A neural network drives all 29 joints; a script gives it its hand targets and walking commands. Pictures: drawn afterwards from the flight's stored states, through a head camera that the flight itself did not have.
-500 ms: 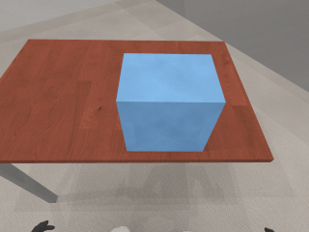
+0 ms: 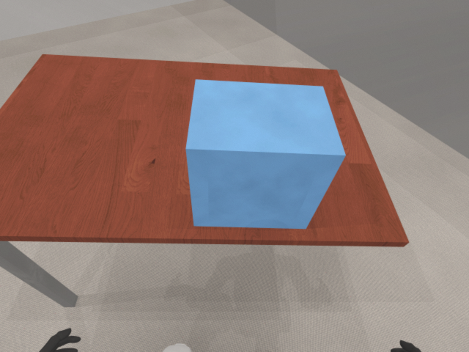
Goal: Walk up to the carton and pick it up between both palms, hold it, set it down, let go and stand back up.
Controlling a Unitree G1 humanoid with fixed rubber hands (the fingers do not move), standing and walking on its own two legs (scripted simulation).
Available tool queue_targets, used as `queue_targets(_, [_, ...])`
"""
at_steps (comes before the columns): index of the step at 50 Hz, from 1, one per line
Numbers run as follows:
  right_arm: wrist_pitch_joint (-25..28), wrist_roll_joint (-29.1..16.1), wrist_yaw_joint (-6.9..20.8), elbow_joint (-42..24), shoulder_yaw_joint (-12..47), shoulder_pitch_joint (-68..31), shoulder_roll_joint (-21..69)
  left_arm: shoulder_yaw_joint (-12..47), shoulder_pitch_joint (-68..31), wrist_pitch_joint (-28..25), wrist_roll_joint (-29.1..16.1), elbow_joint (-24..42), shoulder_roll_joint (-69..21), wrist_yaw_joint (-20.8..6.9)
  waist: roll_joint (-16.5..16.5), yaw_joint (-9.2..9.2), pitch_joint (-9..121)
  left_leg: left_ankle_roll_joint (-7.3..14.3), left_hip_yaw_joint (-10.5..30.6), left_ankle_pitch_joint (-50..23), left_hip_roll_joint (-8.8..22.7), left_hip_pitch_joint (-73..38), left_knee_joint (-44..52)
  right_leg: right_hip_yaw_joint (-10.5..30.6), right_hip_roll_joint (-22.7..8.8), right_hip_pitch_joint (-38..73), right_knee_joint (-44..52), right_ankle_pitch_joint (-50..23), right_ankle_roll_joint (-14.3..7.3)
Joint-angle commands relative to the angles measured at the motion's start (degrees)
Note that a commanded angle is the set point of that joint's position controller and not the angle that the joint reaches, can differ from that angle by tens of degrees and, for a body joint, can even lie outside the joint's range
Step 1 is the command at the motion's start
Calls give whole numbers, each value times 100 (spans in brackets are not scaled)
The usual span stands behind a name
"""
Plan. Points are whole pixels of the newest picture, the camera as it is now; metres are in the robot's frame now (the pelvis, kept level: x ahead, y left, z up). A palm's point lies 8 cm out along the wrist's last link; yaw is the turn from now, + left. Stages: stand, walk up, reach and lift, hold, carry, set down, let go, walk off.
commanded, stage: walk up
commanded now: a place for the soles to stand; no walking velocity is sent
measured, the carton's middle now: (254, 159) +0.47 -0.03 +0.04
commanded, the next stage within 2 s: reach and lift in 0.38 s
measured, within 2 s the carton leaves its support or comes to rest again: neither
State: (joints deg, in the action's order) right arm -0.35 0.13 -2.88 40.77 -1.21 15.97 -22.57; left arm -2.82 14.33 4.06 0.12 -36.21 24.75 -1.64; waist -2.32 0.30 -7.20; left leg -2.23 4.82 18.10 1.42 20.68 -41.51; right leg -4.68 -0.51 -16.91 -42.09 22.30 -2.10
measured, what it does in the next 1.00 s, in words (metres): stands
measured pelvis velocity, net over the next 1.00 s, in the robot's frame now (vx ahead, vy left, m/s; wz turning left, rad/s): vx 0.00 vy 0.00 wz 0.01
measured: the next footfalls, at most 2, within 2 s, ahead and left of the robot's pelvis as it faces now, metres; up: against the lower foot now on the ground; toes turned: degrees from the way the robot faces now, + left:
none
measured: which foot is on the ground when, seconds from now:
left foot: down 0.00-1.00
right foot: down 0.00-1.00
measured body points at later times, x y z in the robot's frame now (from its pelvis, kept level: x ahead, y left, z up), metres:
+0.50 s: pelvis +0.00 +0.00 +0.00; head +0.03 +0.02 +0.44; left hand +0.12 +0.32 -0.11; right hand +0.10 -0.32 -0.10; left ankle +0.04 +0.15 -0.71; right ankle +0.01 -0.10 -0.71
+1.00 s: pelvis +0.00 +0.00 +0.02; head +0.05 +0.02 +0.46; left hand +0.16 +0.26 -0.07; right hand +0.16 -0.31 -0.05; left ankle +0.04 +0.15 -0.71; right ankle +0.01 -0.10 -0.71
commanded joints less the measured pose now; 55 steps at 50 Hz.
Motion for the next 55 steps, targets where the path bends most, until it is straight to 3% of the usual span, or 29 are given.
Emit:
queue_targets(1, [135, 5, -112, -380, -330, -495, -1689, -434, 162, -169, 62, 356, 1278, -43, 513, 252, 545, 1000, 1521, 253, 801, 794, 1097, 1216, -707, 716, 1235, 231, -134])
queue_targets(3, [127, -58, -111, -344, -311, -343, -1444, -468, 61, -246, 89, 292, 1494, -27, -394, 246, 542, 382, 13, 306, -193, 703, -205, 1832, -1575, 732, 2343, 163, -577])
queue_targets(4, [112, -37, -117, -312, -344, -154, -1397, -417, -258, -250, 95, 355, 1413, -35, -419, 130, 545, 297, -438, 746, -315, 175, -702, 1842, -1887, 249, 2341, -65, -937])
queue_targets(5, [117, -26, -121, -271, -347, 51, -1397, -390, -451, -251, 87, 413, 1338, -36, -358, 15, 524, 318, -422, 844, -212, -161, -682, 1572, -1866, -23, 2081, -368, -1050])
queue_targets(6, [150, 3, -121, -223, -339, 176, -1363, -334, -602, -254, 113, 481, 1262, -52, -324, -107, 519, 419, -399, 583, -156, -499, -286, 1240, -1688, -233, 1791, -830, -939])
queue_targets(7, [202, 23, -127, -219, -364, 252, -1451, -307, -605, -242, 93, 464, 1214, -62, -245, -163, 564, 476, -86, -254, 31, -716, 236, 930, -1410, -200, 1392, -1202, -638])
queue_targets(8, [252, 34, -156, -232, -416, 257, -1690, -307, -465, -230, 51, 461, 1153, -87, 97, -146, 801, 595, 616, -1354, 418, -741, 781, 647, -1004, 9, 763, -1427, -340])
queue_targets(9, [272, 63, -169, -220, -456, 54, -1976, -343, -294, -205, 9, 451, 1197, -70, 612, -24, 899, 970, 1752, -2084, 1017, -658, 1114, 452, -516, 79, -113, -1374, -60])
queue_targets(10, [250, 55, -164, -286, -455, -48, -2005, -399, -45, -159, 1, 427, 1184, -70, 918, 2, 1055, 1457, 2481, -2119, 1382, -617, 1274, 551, -210, 12, -375, -221, 64])
queue_targets(11, [235, 40, -170, -315, -408, -7, -1923, -411, -40, -97, 16, 410, 1131, -58, 1015, -38, 980, 1689, 2776, -1841, 1586, -538, 1412, 615, -60, -122, -438, 928, 95])
queue_targets(12, [227, 55, -161, -342, -393, -14, -1860, -446, -75, -88, 36, 481, 1162, -42, 1077, -58, 840, 1707, 2837, -1367, 1600, -383, 1526, 744, -74, -194, -533, 1170, 86])
queue_targets(13, [215, 80, -161, -387, -366, -172, -1864, -440, -31, -109, 45, 473, 1118, -49, 1214, 33, 626, 1628, 2620, -1077, 1524, -23, 1577, 812, -146, -38, -303, 936, 47])
queue_targets(14, [190, 73, -145, -422, -386, -351, -1815, -438, 130, -150, 50, 397, 1089, -53, 1176, 163, 669, 1404, 2340, -906, 1318, 113, 1472, 812, -286, 245, 269, 390, -14])
queue_targets(15, [164, 20, -129, -400, -350, -464, -1753, -418, 214, -198, 52, 344, 1150, -44, 869, 258, 561, 1089, 1854, -893, 982, 441, 1182, 1021, -482, 597, 1014, -266, -100])
queue_targets(16, [168, -19, -109, -420, -314, -477, -1597, -448, 280, -253, 102, 265, 1371, -32, 558, 266, 763, 712, 1174, -731, 523, 742, 690, 1389, -935, 1099, 1515, -702, -286])
queue_targets(17, [161, -77, -104, -383, -297, -411, -1445, -502, 191, -287, 97, 221, 1588, -16, -77, 245, 767, 369, 293, -292, -82, 834, -189, 1719, -1522, 1164, 1964, -939, -464])
queue_targets(18, [129, -97, -117, -333, -271, -199, -1358, -440, -134, -279, 89, 297, 1491, -14, -314, 138, 705, 246, -386, 665, -382, 406, -571, 1880, -1960, 661, 2212, -991, -835])
queue_targets(19, [107, -77, -139, -308, -327, -49, -1374, -390, -294, -269, 73, 354, 1388, -26, -343, 84, 720, 281, -416, 1304, -284, 86, -965, 1781, -2015, 394, 1997, -1279, -1171])
queue_targets(20, [1451, 827, 228, 1485, -1046, -1362, -326, -254, -1929, 1051, 367, 1382, 987, 313, 154, -590, 378, 67, -733, 722, -93, -530, 5, 453, -564, -839, 992, 858, -485])
queue_targets(21, [1615, 785, 413, 1537, -1190, -1498, -761, -138, -1897, 1474, 286, 1515, 719, 376, 387, -479, 155, 95, -691, 695, -73, -735, -58, 214, -560, -1655, 767, 1065, -739])
queue_targets(22, [1722, 858, 522, 1603, -1390, -1804, -864, -103, -2002, 1722, 354, 1680, 625, 409, 415, -519, 317, 103, -627, 718, 9, -975, -172, 26, -424, -2058, 544, 772, -735])
queue_targets(25, [1904, 842, 518, 1232, -1568, -1759, -884, -119, -1878, 1899, 272, 1962, 562, 321, -52, -364, 663, 143, -648, 510, -33, -1095, -10, -26, -145, -1633, 583, 52, -379])
queue_targets(29, [1870, 495, 485, 699, -1357, -1568, -754, -211, -1556, 1691, 49, 2256, 465, 321, -150, -112, 1021, 239, -747, -193, -75, -857, 665, 16, 34, -172, 843, -1366, -4])
queue_targets(30, [1864, 388, 495, 802, -1306, -1395, -751, -209, -1273, 1649, 73, 2208, 349, 336, -6, -138, 1092, 204, -761, -531, -67, -872, 831, 3, 67, 176, 962, -1837, 68])
queue_targets(34, [1968, 171, 547, 844, -1139, -1191, -754, -306, -744, 1468, 79, 2288, 248, 380, 135, -61, 1664, 63, -705, -1806, -144, -1180, 906, 53, 67, 627, 1183, -2957, 157])
queue_targets(36, [2004, 24, 588, 799, -983, -1170, -739, -405, -544, 1392, 152, 2186, 224, 401, 184, 38, 1755, 50, -718, -2020, -201, -1304, 1016, 92, 71, 717, 1330, -3057, 185])
queue_targets(39, [2144, -28, 578, 539, -919, -1078, -654, -486, -506, 1110, 109, 2312, 263, 406, 46, 30, 1972, 87, -763, -2056, -276, -1318, 1202, 134, 49, 1090, 1465, -3353, 243])
queue_targets(46, [2446, -258, 543, -212, -731, -881, -360, -440, -416, 286, -243, 2821, 206, 484, -76, 82, 2312, 170, -882, -1762, -306, -1407, 1624, 299, 55, 1347, 1846, -3131, 279])
queue_targets(55, [2099, -393, 621, -398, -747, -1040, 31, 36, -807, -236, -647, 2546, 96, 555, 86, -19, 1649, 193, -875, -555, -303, -1220, 2005, 411, 21, 845, 2316, -818, 136])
